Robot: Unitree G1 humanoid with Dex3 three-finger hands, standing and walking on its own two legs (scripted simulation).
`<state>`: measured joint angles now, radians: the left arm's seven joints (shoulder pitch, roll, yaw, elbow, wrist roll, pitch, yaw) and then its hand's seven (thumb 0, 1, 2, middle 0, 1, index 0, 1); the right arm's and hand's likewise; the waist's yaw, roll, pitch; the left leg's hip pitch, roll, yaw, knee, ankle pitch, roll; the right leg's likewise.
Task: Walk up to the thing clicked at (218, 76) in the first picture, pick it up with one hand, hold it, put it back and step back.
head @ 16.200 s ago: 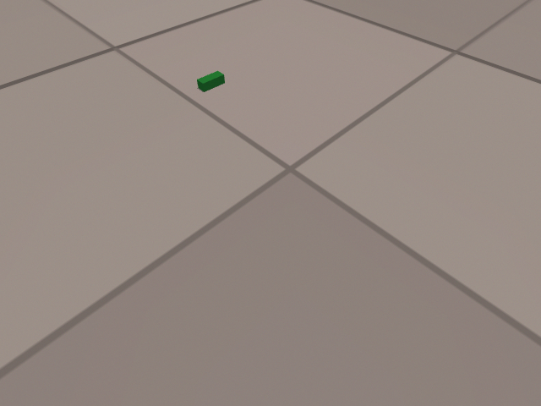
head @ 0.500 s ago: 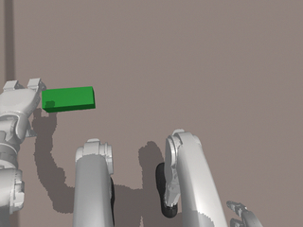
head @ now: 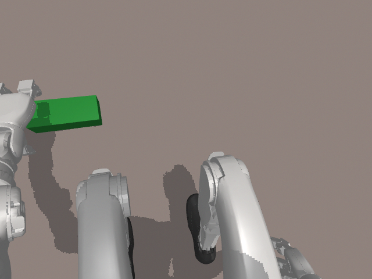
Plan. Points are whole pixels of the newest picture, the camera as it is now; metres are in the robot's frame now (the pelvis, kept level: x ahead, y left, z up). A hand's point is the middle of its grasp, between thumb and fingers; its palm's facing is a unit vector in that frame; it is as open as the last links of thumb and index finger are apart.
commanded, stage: rise first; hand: left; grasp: from above
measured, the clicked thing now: (66, 114) +0.50 +0.26 -0.31
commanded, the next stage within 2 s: none
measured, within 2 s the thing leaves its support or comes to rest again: neither
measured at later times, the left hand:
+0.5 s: hand (30, 124) +0.44 +0.30 -0.19, palm faces -0.46 -0.08 -0.89, open 14.1 cm
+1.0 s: hand (35, 118) +0.46 +0.29 -0.20, palm faces -0.45 -0.08 -0.89, open 14.2 cm
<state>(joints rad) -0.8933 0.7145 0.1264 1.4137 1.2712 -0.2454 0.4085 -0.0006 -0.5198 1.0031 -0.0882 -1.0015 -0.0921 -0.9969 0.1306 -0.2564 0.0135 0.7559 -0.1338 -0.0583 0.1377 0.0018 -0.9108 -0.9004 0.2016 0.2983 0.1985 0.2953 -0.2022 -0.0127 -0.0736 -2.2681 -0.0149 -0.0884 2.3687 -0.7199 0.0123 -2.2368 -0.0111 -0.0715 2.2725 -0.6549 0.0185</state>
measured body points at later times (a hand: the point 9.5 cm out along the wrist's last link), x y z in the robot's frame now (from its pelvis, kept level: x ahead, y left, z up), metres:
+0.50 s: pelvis +0.00 +0.00 -0.01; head +0.25 +0.07 +0.36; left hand +0.46 +0.30 -0.14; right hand +0.05 -0.28 -0.11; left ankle +0.07 +0.12 -0.31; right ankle +0.10 -0.12 -0.31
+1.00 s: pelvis +0.00 +0.00 -0.02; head +0.25 +0.07 +0.35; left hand +0.48 +0.30 -0.15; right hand +0.04 -0.27 -0.12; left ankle +0.07 +0.12 -0.31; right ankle +0.10 -0.12 -0.31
